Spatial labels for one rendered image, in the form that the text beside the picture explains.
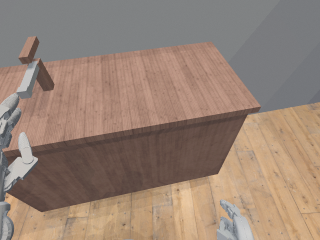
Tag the tap lever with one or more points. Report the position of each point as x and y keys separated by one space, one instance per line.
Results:
x=28 y=82

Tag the counter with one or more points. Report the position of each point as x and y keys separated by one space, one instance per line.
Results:
x=109 y=125

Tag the left robot hand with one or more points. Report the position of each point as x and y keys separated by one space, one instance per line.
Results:
x=21 y=167

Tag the robot left forearm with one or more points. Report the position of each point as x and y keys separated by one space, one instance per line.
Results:
x=6 y=224

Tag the right robot hand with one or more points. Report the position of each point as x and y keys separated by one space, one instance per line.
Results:
x=238 y=229

